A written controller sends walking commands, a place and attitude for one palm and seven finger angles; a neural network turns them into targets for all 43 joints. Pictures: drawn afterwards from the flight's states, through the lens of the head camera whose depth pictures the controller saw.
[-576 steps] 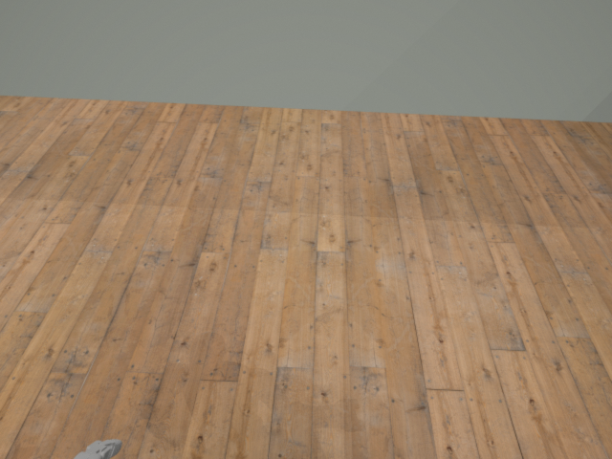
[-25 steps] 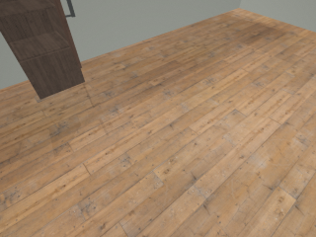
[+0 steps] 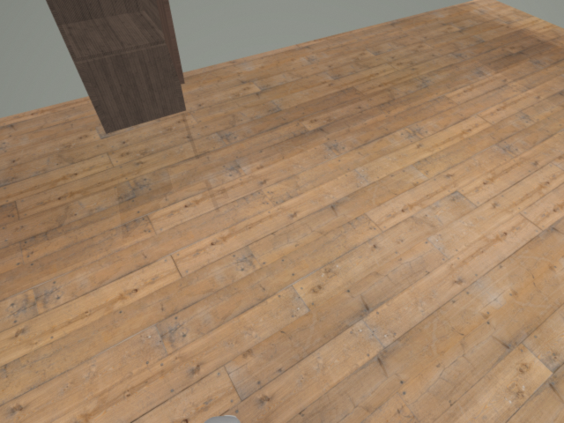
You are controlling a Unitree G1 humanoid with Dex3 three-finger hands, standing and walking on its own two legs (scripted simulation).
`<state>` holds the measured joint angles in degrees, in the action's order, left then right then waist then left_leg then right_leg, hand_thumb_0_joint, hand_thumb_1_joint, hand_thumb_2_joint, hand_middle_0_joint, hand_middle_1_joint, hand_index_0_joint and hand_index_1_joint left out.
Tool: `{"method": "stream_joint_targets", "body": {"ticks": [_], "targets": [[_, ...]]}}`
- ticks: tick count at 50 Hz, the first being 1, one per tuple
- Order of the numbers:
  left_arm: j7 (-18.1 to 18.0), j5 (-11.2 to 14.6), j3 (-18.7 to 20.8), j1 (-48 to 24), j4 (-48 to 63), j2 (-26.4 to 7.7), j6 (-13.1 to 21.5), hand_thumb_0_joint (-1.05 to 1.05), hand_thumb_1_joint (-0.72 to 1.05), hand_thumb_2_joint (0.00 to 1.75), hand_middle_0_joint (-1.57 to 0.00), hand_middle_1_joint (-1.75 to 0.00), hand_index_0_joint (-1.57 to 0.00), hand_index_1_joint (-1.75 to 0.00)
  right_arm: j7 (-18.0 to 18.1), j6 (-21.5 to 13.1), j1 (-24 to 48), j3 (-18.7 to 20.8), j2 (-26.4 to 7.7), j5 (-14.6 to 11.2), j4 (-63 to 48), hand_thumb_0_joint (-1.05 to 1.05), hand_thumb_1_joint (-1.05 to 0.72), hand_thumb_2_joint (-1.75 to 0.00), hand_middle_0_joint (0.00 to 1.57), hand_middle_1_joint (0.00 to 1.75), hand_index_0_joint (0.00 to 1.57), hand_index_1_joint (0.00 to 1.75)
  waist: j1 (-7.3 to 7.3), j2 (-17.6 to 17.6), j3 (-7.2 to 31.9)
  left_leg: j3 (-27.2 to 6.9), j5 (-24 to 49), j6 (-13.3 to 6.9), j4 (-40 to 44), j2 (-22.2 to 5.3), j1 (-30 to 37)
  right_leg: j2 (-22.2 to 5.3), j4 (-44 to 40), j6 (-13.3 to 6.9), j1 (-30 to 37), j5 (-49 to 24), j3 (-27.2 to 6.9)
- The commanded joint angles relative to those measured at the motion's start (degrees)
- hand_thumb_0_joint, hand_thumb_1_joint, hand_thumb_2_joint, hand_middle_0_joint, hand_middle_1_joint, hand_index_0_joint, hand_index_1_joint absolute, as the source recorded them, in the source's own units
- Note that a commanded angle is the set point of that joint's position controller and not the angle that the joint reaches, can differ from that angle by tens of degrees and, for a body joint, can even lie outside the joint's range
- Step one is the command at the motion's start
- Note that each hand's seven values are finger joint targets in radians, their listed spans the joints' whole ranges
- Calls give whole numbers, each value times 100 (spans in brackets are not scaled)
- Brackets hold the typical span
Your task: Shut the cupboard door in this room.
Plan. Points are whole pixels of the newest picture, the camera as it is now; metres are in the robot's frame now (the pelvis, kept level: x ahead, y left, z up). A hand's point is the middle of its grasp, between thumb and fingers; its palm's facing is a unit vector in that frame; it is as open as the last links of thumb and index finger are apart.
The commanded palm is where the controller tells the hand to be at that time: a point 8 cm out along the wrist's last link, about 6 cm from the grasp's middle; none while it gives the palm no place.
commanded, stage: turn or walk to find it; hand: left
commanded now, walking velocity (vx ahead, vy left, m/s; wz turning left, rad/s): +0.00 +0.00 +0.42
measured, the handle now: out of the picture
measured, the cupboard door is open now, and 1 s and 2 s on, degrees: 79 79 79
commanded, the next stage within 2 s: none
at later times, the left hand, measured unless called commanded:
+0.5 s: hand out of the picture +0.02 +0.15 -0.12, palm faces +0.24 -0.92 -0.31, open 7.4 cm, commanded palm none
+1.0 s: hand out of the picture -0.11 +0.16 -0.16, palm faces +0.51 -0.82 -0.25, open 7.4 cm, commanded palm none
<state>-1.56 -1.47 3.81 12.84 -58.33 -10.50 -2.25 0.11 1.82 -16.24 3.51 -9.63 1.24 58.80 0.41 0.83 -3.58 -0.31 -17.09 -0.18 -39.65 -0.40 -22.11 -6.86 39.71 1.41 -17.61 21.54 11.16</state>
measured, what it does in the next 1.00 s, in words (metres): steps on the spot, turning left: right foot, then left foot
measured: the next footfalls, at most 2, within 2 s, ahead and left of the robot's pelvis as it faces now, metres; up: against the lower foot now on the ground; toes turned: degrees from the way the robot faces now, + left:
right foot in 0.30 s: +0.03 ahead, -0.14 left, +0.00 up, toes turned +8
left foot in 0.80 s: -0.04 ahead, +0.07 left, +0.00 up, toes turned +29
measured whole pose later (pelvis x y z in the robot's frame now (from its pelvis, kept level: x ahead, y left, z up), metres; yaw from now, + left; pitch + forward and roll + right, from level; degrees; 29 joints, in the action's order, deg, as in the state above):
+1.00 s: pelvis -0.02 -0.04 +0.02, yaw +28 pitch -2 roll +0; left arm -0.9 -1.2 3.2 14.3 -57.2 -14.4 -3.0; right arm 0.0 1.0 -4.9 1.8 -11.6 0.6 54.6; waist -2.8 1.7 -5.3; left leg 1.2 -15.9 -1.7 -29.0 0.7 -11.3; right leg -6.2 61.1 4.5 -25.0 25.5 2.8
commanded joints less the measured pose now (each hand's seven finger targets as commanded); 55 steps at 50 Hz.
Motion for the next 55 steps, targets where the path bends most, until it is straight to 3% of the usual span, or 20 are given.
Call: {"method": "stream_joint_targets", "body": {"ticks": [1,5,9,13,14,15,16,19,21,30,35,38,39,40,41,42,43,47,51,55], "targets": [[-16,33,87,-487,745,-492,75,0,90,90,-20,-30,-20,-30,104,-174,-456,248,-1261,57,-408,0,-90,-90,20,30,20,30,258,-1643,297,-3072,1138,-1149,2438,-1727,685,320,2228,65,-1301,1128,-868],[37,66,36,-498,746,-488,137,0,90,90,-20,-30,-20,-30,134,-182,7,223,-1226,57,-595,0,-90,-90,20,30,20,30,105,-897,727,-2297,1698,-1069,2017,-1288,1131,377,1967,147,-1170,675,-1089],[32,110,-3,-554,898,-497,127,0,90,90,-20,-30,-20,-30,102,-106,10,262,-1311,71,-690,0,-90,-90,20,30,20,30,167,-891,812,-2405,2148,-1059,1901,-1164,1241,593,773,158,-646,688,-1077],[7,122,50,162,806,-694,175,0,90,90,-20,-30,-20,-30,30,-26,339,299,-1285,28,-891,0,-90,-90,20,30,20,30,-180,-817,889,-2054,1427,-531,1498,-607,337,661,-1611,127,1053,-646,-914],[-25,55,120,334,790,-1085,225,0,90,90,-20,-30,-20,-30,-9,-16,358,283,-1026,-29,-955,0,-90,-90,20,30,20,30,-258,-59,851,-1595,529,-181,773,-173,-592,-114,-2239,-80,1843,-537,-1644],[-54,-26,226,214,894,-1596,248,0,90,90,-20,-30,-20,-30,-25,-29,433,218,-696,-29,-1139,0,-90,-90,20,30,20,30,-268,1525,455,-489,-994,221,-511,513,-1650,-1641,-2602,-671,1845,-411,-3227],[-66,29,208,44,1027,-1527,252,0,90,90,-20,-30,-20,-30,-7,29,679,277,-1002,57,-1148,0,-90,-90,20,30,20,30,-317,1455,215,-625,-1447,184,-1561,250,-1431,-2027,-2673,-960,812,-844,-3330],[-49,43,80,-619,1114,-1038,282,0,90,90,-20,-30,-20,-30,-82,132,395,278,-868,34,-810,0,-90,-90,20,30,20,30,191,445,-111,-513,-707,212,-2870,61,-1132,-1178,-2212,-838,292,-2015,-1949],[-25,40,26,-412,1083,-931,335,0,90,90,-20,-30,-20,-30,-100,141,306,232,-844,19,-720,0,-90,-90,20,30,20,30,135,768,29,-315,-363,321,-3050,58,-1080,-904,-1993,-748,655,-2948,-1390],[-73,-16,49,937,568,-1115,318,0,90,90,-20,-30,-20,-30,-56,109,1280,35,-795,-35,-765,0,-90,-90,20,30,20,30,-377,899,462,49,-891,419,-1760,-65,-988,-1185,-1516,-943,2075,-4904,-1272],[-72,-44,96,1035,387,-1272,270,0,90,90,-20,-30,-20,-30,-48,29,1438,-58,-713,-96,-768,0,-90,-90,20,30,20,30,-414,1123,626,411,-911,243,-213,-29,-150,-1285,-1256,-946,2018,-5075,-1096],[-48,20,95,750,339,-1295,253,0,90,90,-20,-30,-20,-30,-33,-41,955,-38,-832,-74,-631,0,-90,-90,20,30,20,30,-66,968,755,601,338,110,1356,-6,1050,-1106,-663,-544,1450,-4577,-657],[-19,68,86,673,363,-1223,242,0,90,90,-20,-30,-20,-30,-38,-91,697,25,-1090,-49,-577,0,-90,-90,20,30,20,30,104,373,953,217,1535,-64,1835,-417,2092,-892,78,-254,641,-3628,-378],[19,96,30,732,555,-884,224,0,90,90,-20,-30,-20,-30,-23,-134,380,171,-1641,-3,-553,0,-90,-90,20,30,20,30,225,-1231,1142,-1475,3857,-791,1640,-1862,3166,-196,1200,159,-945,-254,-74],[-13,34,-73,471,700,-776,171,0,90,90,-20,-30,-20,-30,-4,-68,159,208,-1842,-78,-459,0,-90,-90,20,30,20,30,299,-1463,1006,-1720,4872,-1307,1715,-2397,2773,4,1852,249,-1244,1724,-448],[-58,49,-42,100,677,-836,76,0,90,90,-20,-30,-20,-30,56,-87,161,203,-1739,-67,-409,0,-90,-90,20,30,20,30,369,-1407,831,-1653,4510,-1283,1785,-2186,2282,-20,2182,273,-1210,1553,-853],[-36,66,4,12,645,-861,62,0,90,90,-20,-30,-20,-30,92,-82,467,179,-1605,-46,-478,0,-90,-90,20,30,20,30,227,-1300,518,-1492,4104,-1235,1812,-1944,2049,-33,2383,277,-1374,1231,-939],[60,50,18,232,470,-818,48,0,90,90,-20,-30,-20,-30,69,-137,927,113,-1350,-46,-697,0,-90,-90,20,30,20,30,-49,-826,327,-849,3241,-908,1961,-1305,1460,45,2341,361,-1067,327,-901],[56,54,25,53,626,-796,9,0,90,90,-20,-30,-20,-30,36,-128,804,149,-1354,-32,-739,0,-90,-90,20,30,20,30,-25,-964,195,-1081,2427,-933,2157,-1236,1136,115,1922,398,-962,193,-914],[58,79,6,-259,863,-709,56,0,90,90,-20,-30,-20,-30,28,-94,662,222,-1383,21,-790,0,-90,-90,20,30,20,30,58,-1133,282,-1445,2460,-971,1976,-1214,1058,302,876,346,-570,374,-874]]}}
